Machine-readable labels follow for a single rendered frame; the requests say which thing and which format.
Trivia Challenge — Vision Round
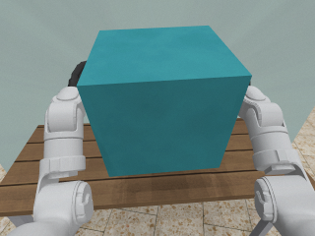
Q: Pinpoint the carton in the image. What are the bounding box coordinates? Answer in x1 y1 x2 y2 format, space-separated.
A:
76 26 252 177

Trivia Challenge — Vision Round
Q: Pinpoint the table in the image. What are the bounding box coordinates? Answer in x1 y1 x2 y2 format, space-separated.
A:
0 118 315 236

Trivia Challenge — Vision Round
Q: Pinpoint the left robot hand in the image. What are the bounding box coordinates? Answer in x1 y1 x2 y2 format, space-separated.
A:
68 61 87 88

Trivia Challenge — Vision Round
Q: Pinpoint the left robot upper arm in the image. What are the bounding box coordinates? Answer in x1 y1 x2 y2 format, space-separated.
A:
6 180 94 236

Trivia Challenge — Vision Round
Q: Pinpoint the robot left forearm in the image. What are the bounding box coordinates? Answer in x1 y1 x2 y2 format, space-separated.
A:
32 87 86 221

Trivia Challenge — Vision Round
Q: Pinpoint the robot right forearm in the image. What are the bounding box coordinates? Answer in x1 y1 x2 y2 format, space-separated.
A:
238 86 315 196

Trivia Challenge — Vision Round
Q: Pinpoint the right robot upper arm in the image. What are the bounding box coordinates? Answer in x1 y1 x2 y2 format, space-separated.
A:
254 175 315 236

